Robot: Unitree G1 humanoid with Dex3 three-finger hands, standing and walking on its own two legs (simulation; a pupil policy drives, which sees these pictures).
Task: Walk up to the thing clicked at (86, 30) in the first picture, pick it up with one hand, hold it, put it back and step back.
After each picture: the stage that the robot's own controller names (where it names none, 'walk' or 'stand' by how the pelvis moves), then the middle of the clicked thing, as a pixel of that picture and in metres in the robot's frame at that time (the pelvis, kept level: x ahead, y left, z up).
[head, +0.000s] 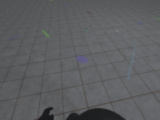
stand; (86, 30) +2.33 +0.15 -0.72
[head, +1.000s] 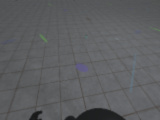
walk; (86, 36) +2.19 +0.09 -0.72
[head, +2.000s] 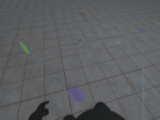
walk; (79, 42) +1.55 +0.16 -0.72
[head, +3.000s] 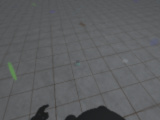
walk; (78, 63) +0.99 +0.20 -0.71
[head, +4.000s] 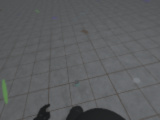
walk; (77, 83) +0.58 +0.24 -0.70
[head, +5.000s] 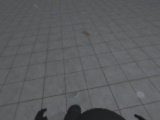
stand; (75, 94) +0.38 +0.20 -0.69
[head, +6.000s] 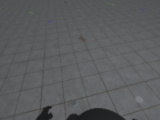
stand; (74, 103) +0.32 +0.19 -0.72
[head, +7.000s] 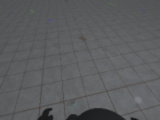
stand; (73, 102) +0.32 +0.19 -0.73
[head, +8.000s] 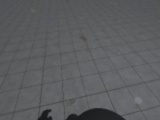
stand; (73, 102) +0.32 +0.20 -0.73
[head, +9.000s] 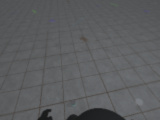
stand; (73, 103) +0.31 +0.19 -0.73
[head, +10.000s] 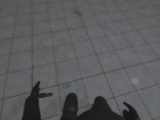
go down; (68, 85) +0.35 +0.21 -0.61
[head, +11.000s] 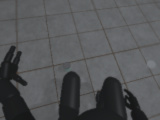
go down; (67, 66) +0.40 +0.23 -0.32
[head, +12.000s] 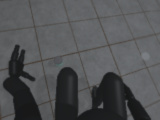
close in; (58, 61) +0.39 +0.25 -0.26
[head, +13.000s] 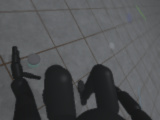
close; (33, 61) +0.38 +0.27 -0.21
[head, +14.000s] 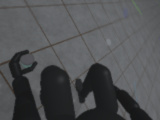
close; (28, 61) +0.38 +0.28 -0.21
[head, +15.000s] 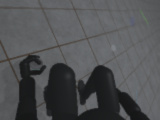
lift; (37, 65) +0.33 +0.27 -0.21
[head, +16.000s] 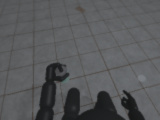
lift; (62, 74) +0.31 +0.19 -0.01
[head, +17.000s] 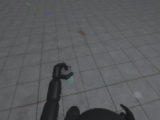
hold; (67, 75) +0.33 +0.17 +0.00
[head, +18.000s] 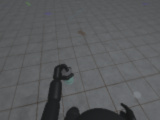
hold; (67, 76) +0.33 +0.17 -0.01
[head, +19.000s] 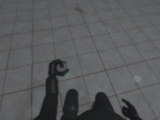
crouch; (63, 70) +0.36 +0.19 -0.07
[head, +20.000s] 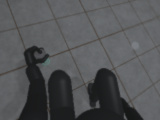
lower; (42, 57) +0.41 +0.28 -0.16
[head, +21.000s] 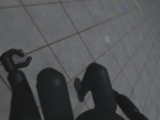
lower; (22, 60) +0.39 +0.29 -0.22
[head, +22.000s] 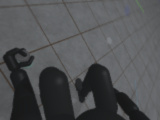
lower; (25, 59) +0.39 +0.30 -0.22
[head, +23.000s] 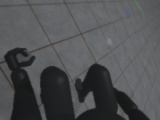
lower; (26, 59) +0.38 +0.30 -0.22
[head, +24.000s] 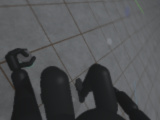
lower; (26, 59) +0.38 +0.29 -0.22
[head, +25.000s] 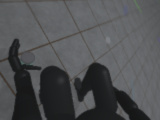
withdraw; (27, 60) +0.37 +0.28 -0.22
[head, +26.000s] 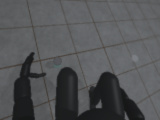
stand; (57, 62) +0.39 +0.25 -0.27
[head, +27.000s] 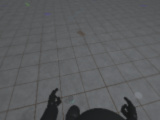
stand; (71, 99) +0.33 +0.19 -0.64
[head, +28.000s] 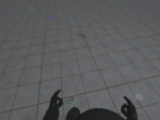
stand; (72, 100) +0.34 +0.20 -0.67
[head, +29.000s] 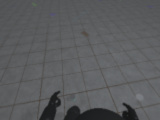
stand; (73, 97) +0.34 +0.19 -0.68
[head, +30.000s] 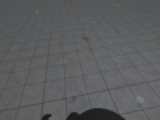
walk; (74, 100) +0.36 +0.19 -0.72
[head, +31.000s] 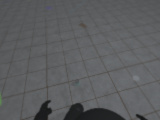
walk; (77, 82) +0.51 +0.18 -0.70
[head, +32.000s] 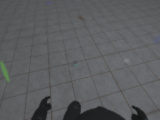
walk; (75, 63) +0.84 +0.24 -0.70
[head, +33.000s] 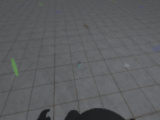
stand; (79, 64) +0.98 +0.20 -0.71
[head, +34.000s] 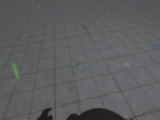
stand; (78, 65) +0.98 +0.21 -0.73
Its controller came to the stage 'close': yes
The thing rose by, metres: 0.70
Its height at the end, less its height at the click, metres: +0.00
